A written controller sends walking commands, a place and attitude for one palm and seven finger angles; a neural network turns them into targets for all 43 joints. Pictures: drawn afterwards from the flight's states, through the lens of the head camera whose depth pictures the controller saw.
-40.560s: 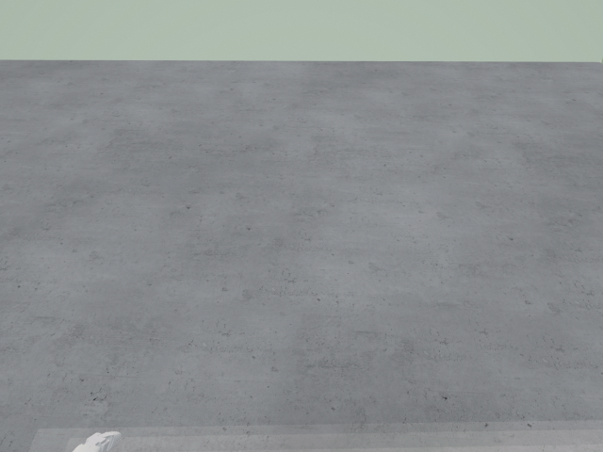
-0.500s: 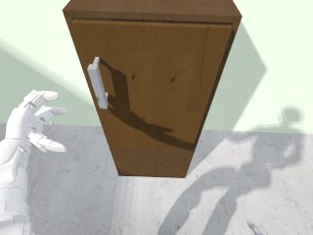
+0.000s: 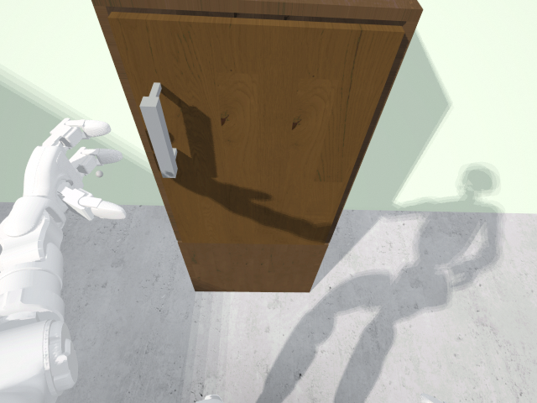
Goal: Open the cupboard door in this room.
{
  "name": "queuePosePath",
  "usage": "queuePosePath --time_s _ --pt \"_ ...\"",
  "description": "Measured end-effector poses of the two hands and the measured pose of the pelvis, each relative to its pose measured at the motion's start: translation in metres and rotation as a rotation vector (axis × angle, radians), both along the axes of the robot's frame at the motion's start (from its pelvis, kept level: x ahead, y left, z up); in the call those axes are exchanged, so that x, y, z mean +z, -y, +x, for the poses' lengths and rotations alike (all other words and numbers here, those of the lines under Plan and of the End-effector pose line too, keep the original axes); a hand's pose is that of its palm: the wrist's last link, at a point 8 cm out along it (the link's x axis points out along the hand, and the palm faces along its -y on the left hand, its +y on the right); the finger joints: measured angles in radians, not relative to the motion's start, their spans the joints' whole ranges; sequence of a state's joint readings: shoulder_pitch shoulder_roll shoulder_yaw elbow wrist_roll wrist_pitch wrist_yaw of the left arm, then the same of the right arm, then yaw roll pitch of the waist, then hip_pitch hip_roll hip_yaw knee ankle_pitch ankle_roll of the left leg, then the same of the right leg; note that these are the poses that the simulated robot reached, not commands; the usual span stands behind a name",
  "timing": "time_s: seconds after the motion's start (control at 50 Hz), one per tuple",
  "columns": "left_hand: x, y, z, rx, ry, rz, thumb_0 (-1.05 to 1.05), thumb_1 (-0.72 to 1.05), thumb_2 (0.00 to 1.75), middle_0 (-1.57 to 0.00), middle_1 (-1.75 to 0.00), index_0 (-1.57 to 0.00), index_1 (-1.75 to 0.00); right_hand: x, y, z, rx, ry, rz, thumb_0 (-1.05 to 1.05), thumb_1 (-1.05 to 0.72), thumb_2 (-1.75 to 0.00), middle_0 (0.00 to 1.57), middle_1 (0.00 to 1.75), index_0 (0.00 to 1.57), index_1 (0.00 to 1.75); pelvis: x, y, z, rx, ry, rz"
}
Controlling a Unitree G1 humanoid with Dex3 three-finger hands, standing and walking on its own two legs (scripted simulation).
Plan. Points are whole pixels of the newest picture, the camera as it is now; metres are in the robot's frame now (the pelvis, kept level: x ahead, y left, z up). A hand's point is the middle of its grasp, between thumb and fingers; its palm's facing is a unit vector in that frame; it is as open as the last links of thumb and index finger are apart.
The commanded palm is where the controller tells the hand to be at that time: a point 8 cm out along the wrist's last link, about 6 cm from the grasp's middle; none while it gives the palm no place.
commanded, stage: move the hooked fingers beside the handle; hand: left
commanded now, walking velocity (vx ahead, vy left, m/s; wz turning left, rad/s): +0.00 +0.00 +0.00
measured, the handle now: (163, 132) +0.52 +0.18 +0.09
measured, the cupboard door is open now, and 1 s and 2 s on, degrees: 0 0 0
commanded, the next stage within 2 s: slide the fingers in behind the handle in 1.28 s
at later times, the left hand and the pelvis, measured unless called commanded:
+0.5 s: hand (113, 146) +0.47 +0.24 +0.11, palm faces +0.01 -1.00 +0.01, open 14.0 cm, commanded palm +0.45 +0.29 +0.10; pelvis +0.00 +0.00 -0.01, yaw -1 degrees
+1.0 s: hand (114, 149) +0.47 +0.24 +0.10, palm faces +0.01 -1.00 +0.01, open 14.0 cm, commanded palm +0.45 +0.29 +0.10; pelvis +0.00 +0.00 -0.01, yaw -1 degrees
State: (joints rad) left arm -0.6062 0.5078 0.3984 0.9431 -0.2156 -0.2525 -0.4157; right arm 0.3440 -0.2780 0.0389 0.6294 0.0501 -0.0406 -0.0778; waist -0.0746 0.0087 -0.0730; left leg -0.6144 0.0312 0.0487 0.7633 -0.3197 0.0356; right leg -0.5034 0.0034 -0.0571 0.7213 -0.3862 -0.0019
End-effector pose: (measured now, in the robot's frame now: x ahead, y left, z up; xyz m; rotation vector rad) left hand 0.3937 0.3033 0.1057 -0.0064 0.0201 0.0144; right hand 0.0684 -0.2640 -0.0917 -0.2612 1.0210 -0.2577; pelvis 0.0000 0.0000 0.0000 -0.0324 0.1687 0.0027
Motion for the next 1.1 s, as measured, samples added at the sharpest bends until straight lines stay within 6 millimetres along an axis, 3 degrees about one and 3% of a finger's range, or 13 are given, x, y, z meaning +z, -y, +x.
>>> queuePosePath --time_s 0.34,0.56,0.84,1.1 --pt "-0.002 0.001 0.040 -0.009 -0.004 -0.001 -0.01 -0.50 0.30 -0.30 -1.20 -0.30 -1.20 -0.008 0.009 -0.048 -0.079 -0.160 -0.022 0.01 -0.90 -0.90 0.21 0.30 0.20 0.30 -0.007 0.000 0.000 -0.013 -0.058 -0.009" --pt "0.002 0.008 0.060 -0.010 0.009 0.002 -0.01 -0.50 0.30 -0.30 -1.20 -0.30 -1.20 -0.010 0.008 -0.064 -0.107 -0.219 -0.020 0.01 -0.90 -0.90 0.21 0.30 0.20 0.30 -0.010 0.000 0.001 -0.018 -0.085 -0.013" --pt "-0.005 0.004 0.050 0.003 0.008 -0.003 -0.01 -0.50 0.30 -0.30 -1.20 -0.30 -1.20 -0.012 0.005 -0.054 -0.103 -0.205 -0.001 0.01 -0.90 -0.90 0.21 0.30 0.20 0.30 -0.010 0.000 0.004 -0.021 -0.081 -0.014" --pt "-0.006 0.008 0.057 -0.003 0.002 -0.005 -0.01 -0.50 0.30 -0.30 -1.20 -0.30 -1.20 -0.012 0.008 -0.039 -0.076 -0.170 -0.018 0.00 -0.90 -0.90 0.21 0.30 0.20 0.30 -0.013 0.000 0.002 -0.014 -0.090 -0.017"
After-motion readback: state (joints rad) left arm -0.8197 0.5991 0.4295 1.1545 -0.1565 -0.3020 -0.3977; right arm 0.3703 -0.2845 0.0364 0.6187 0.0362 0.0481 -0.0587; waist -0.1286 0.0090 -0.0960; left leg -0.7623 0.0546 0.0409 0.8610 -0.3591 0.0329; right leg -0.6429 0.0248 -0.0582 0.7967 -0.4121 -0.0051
